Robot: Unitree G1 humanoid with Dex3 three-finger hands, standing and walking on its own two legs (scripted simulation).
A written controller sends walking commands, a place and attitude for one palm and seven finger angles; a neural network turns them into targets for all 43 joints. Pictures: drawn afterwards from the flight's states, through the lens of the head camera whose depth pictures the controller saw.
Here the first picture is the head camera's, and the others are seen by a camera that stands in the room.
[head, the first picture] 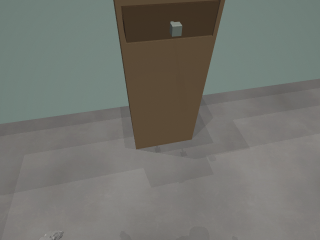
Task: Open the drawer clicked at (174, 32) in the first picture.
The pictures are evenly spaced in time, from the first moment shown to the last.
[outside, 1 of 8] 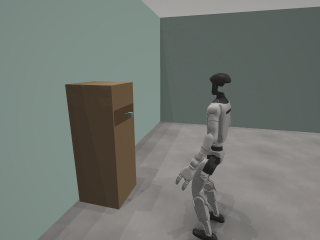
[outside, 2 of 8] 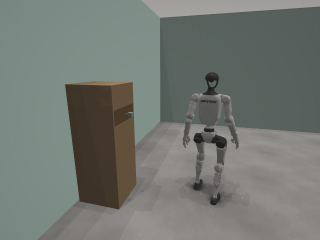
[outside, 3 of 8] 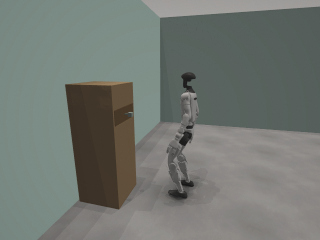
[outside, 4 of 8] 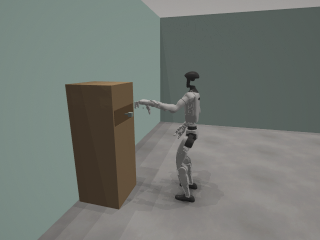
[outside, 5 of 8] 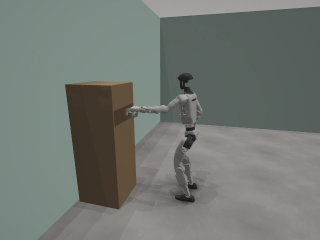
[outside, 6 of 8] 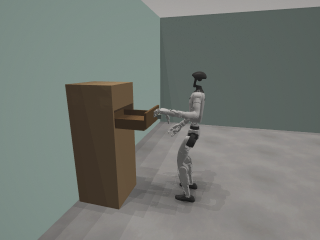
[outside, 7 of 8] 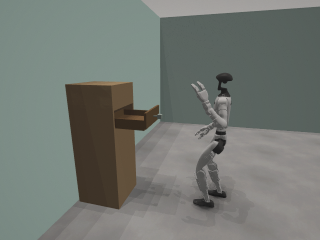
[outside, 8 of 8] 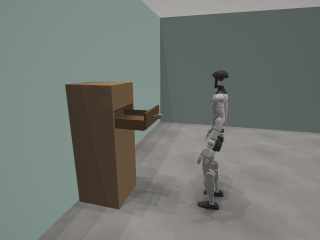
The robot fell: no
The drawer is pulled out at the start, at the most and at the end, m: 0.00 0.30 0.29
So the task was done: yes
